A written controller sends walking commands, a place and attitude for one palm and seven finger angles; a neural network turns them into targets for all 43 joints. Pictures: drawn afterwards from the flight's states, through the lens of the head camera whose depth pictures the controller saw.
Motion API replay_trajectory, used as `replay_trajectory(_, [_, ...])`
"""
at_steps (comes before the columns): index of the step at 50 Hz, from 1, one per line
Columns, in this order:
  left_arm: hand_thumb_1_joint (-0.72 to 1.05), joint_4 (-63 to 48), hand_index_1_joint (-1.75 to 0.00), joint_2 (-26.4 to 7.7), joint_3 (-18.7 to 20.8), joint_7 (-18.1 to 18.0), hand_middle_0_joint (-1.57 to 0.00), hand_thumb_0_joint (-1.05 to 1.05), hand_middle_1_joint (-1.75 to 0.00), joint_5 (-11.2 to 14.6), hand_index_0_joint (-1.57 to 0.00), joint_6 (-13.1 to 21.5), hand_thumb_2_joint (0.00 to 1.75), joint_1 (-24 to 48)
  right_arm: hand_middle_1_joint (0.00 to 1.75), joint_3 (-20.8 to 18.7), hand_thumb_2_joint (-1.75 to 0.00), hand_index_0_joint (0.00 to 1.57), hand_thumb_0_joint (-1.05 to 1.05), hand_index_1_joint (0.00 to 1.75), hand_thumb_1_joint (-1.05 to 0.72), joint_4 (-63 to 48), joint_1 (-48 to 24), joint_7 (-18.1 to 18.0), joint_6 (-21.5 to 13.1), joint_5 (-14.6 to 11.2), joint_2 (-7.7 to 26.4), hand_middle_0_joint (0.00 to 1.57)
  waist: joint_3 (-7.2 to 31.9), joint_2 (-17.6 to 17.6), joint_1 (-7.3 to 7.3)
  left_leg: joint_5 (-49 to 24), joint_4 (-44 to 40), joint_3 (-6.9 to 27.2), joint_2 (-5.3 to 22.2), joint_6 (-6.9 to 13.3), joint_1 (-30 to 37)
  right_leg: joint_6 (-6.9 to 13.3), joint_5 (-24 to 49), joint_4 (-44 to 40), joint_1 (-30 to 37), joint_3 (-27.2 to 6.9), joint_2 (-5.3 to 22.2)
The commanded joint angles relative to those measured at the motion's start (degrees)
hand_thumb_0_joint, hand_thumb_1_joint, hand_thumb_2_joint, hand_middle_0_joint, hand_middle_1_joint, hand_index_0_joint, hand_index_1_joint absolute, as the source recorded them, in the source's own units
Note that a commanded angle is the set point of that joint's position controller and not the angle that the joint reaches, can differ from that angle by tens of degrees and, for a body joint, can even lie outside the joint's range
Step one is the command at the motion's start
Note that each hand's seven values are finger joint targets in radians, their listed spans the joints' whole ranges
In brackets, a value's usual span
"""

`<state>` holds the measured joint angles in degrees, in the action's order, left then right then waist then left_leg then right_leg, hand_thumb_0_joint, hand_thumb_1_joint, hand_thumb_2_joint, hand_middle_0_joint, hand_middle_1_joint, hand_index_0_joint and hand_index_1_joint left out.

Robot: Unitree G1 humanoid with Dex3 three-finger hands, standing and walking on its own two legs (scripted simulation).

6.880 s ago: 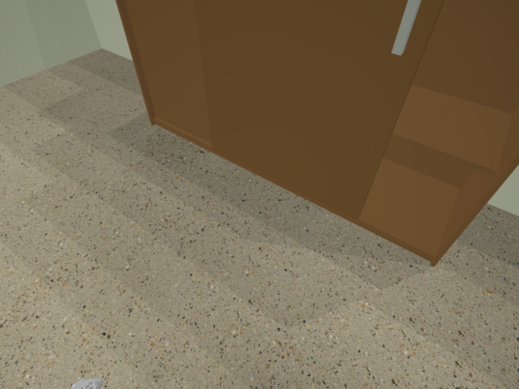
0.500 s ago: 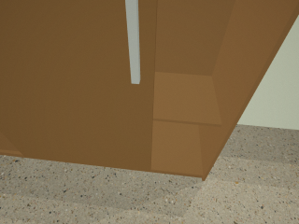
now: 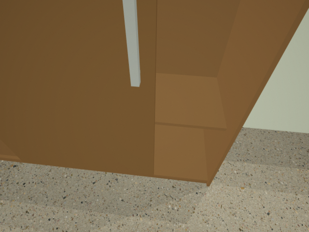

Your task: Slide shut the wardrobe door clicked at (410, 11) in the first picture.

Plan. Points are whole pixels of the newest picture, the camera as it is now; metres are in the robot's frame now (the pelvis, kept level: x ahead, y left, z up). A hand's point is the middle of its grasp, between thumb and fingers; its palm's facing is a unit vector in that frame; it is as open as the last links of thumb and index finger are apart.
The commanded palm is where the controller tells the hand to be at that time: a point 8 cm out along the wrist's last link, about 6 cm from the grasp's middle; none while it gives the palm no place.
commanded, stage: look again from close up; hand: left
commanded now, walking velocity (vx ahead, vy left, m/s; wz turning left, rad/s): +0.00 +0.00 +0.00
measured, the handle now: (134, 38) +0.57 +0.10 +0.24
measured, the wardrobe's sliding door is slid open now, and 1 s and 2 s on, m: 0.36 0.36 0.36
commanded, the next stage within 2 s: none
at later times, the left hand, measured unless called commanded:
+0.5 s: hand out of the picture -0.01 +0.14 -0.17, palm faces +0.05 -0.99 -0.16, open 7.4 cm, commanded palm none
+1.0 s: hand out of the picture -0.01 +0.13 -0.17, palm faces +0.07 -0.99 -0.15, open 7.4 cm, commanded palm none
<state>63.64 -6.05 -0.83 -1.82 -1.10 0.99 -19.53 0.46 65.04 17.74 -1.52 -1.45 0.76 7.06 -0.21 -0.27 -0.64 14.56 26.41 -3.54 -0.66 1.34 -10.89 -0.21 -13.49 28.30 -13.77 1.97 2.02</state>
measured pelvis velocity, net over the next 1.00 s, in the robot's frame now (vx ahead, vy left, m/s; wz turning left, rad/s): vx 0.02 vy -0.02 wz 0.01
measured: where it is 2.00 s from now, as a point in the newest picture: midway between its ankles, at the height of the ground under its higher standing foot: outside the picture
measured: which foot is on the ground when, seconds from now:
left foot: down 0.00-1.00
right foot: down 0.00-1.00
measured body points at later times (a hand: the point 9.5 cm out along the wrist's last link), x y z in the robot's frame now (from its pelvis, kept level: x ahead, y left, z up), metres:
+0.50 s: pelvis +0.01 -0.01 +0.00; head +0.01 -0.02 +0.45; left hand -0.01 +0.19 -0.16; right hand +0.00 -0.22 -0.16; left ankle +0.00 +0.10 -0.74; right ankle +0.02 -0.12 -0.74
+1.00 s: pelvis +0.02 -0.02 +0.00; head +0.02 -0.02 +0.45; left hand -0.01 +0.18 -0.16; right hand +0.00 -0.22 -0.16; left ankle +0.00 +0.10 -0.74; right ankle +0.02 -0.12 -0.74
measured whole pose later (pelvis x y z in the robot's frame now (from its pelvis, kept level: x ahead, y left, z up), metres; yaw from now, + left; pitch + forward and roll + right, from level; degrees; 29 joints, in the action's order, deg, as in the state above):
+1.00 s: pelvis +0.02 -0.02 +0.00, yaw +1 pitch -1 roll +0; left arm 63.7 -6.3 -0.5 -1.7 -0.9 1.3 -20.1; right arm 0.7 66.0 18.2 -1.9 -1.5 0.8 6.1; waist 0.0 -0.5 -0.8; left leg 14.7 24.7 -2.1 1.0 -0.5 -9.3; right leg 1.5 -14.0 26.3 -11.7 3.5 0.3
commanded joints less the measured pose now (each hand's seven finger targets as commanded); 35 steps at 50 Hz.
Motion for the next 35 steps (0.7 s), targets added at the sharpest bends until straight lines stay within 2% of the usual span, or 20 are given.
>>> replay_trajectory(1, [0.9, -1.1, -0.3, -5.4, 1.2, -0.3, -0.2, 0.0, -0.3, 0.3, -0.2, 0.8, 0.9, -4.2, 0.3, -0.5, -0.9, 0.2, 0.0, 0.3, -0.9, -1.4, 4.0, -0.3, -0.5, -0.2, 4.5, 0.2, -4.2, -0.5, 0.36, -2.3, -6.2, 5.8, 5.7, 1.0, -3.9, 2.2, 2.4, -5.9, 0.2, -5.1, 4.0])
replay_trajectory(3, [0.9, -1.3, -0.3, -5.3, 1.3, -0.3, -0.2, 0.0, -0.3, 0.3, -0.2, 0.8, 0.9, -4.2, 0.3, -0.5, -0.9, 0.2, 0.0, 0.3, -0.9, -1.3, 3.8, -0.3, -0.7, -0.2, 4.6, 0.2, -3.8, 0.4, 0.26, -3.3, -6.2, 5.7, 5.7, 1.0, -3.6, 2.2, 3.9, -5.6, 0.5, -5.1, 4.0])
replay_trajectory(5, [0.9, -1.2, -0.3, -5.4, 1.3, -0.3, -0.2, 0.0, -0.3, 0.4, -0.2, 0.8, 0.9, -4.1, 0.3, -0.4, -0.9, 0.2, 0.0, 0.3, -0.9, -1.1, 3.7, -0.3, -0.7, -0.2, 4.6, 0.2, -3.8, -0.1, 0.27, -3.5, -6.2, 5.7, 5.8, 0.9, -3.5, 2.2, 4.2, -5.7, 0.8, -5.2, 4.0])
replay_trajectory(7, [0.9, -1.2, -0.3, -5.4, 1.3, -0.3, -0.2, 0.0, -0.3, 0.3, -0.2, 0.7, 0.9, -3.8, 0.3, -0.4, -0.9, 0.2, 0.0, 0.3, -0.9, -1.1, 3.6, -0.3, -0.5, -0.2, 4.7, 0.2, -5.0, -0.5, 0.38, -2.8, -6.3, 5.6, 5.7, 0.8, -4.1, 2.2, 3.4, -6.0, 0.2, -5.3, 3.9])
replay_trajectory(17, [0.9, -1.4, -0.3, -5.5, 1.4, -0.2, -0.2, 0.0, -0.3, 0.4, -0.2, 0.7, 0.9, -4.0, 0.3, -0.4, -0.9, 0.2, 0.0, 0.3, -0.9, -0.8, 3.9, -0.3, -0.4, -0.2, 4.4, 0.2, -5.1, -0.4, 0.28, -1.8, -6.6, 5.5, 5.6, 0.6, -4.0, 2.3, 1.4, -7.1, 0.1, -5.3, 3.9])
replay_trajectory(20, [0.9, -1.4, -0.3, -5.4, 1.4, -0.2, -0.2, 0.0, -0.3, 0.4, -0.2, 0.9, 0.9, -4.1, 0.3, -0.4, -0.9, 0.2, 0.0, 0.3, -0.9, -0.6, 4.2, -0.3, -0.5, -0.1, 4.3, 0.2, -3.5, -0.7, 0.29, -4.1, -6.3, 5.5, 5.7, 0.7, -2.9, 2.4, 4.2, -6.6, 1.2, -5.2, 4.0])
replay_trajectory(24, [0.9, -1.2, -0.3, -5.3, 1.5, -0.2, -0.2, 0.0, -0.3, 0.4, -0.2, 0.9, 0.9, -4.5, 0.3, -0.4, -0.9, 0.2, 0.0, 0.3, -0.9, -0.6, 4.1, -0.4, -0.5, -0.1, 4.2, 0.2, -3.5, 0.4, 0.28, -4.9, -6.0, 5.2, 5.8, 0.5, -2.4, 2.5, 5.7, -6.5, 1.3, -5.2, 3.9])
replay_trajectory(27, [0.9, -1.1, -0.3, -5.4, 1.4, -0.3, -0.2, 0.0, -0.3, 0.4, -0.2, 0.9, 0.9, -4.4, 0.3, -0.3, -0.9, 0.2, 0.0, 0.3, -0.9, -0.5, 4.1, -0.4, -0.5, -0.2, 4.2, 0.2, -4.4, -0.2, 0.21, -4.9, -6.0, 5.2, 5.8, 0.4, -3.1, 2.5, 5.9, -6.6, 1.6, -5.1, 3.9])
replay_trajectory(30, [0.9, -1.1, -0.3, -5.3, 1.4, -0.2, -0.2, 0.0, -0.3, 0.4, -0.2, 1.0, 0.9, -4.7, 0.3, -0.3, -0.9, 0.2, 0.0, 0.3, -0.9, -0.4, 4.1, -0.5, -0.6, -0.2, 4.1, 0.2, -3.6, -0.2, 0.16, -5.4, -5.9, 5.1, 5.8, 0.4, -2.3, 2.6, 6.6, -6.7, 1.9, -5.2, 3.9])
replay_trajectory(32, [0.9, -1.1, -0.3, -5.2, 1.4, -0.3, -0.2, 0.0, -0.3, 0.4, -0.2, 0.9, 0.9, -4.5, 0.3, -0.3, -0.9, 0.2, 0.0, 0.3, -0.9, -0.4, 4.2, -0.5, -0.4, -0.2, 4.0, 0.2, -5.4, -0.1, 0.27, -4.0, -6.3, 5.2, 5.7, 0.3, -3.2, 2.6, 4.5, -7.1, 0.8, -5.2, 3.7])
replay_trajectory(35, [0.9, -1.1, -0.3, -5.2, 1.4, -0.2, -0.2, 0.0, -0.3, 0.4, -0.2, 0.9, 0.9, -4.7, 0.3, -0.3, -0.9, 0.2, 0.0, 0.3, -0.9, -0.4, 4.3, -0.5, -0.4, -0.1, 3.9, 0.2, -5.1, 0.2, 0.23, -3.6, -6.4, 5.2, 5.6, 0.3, -2.9, 2.7, 3.4, -7.7, 0.7, -5.4, 3.7])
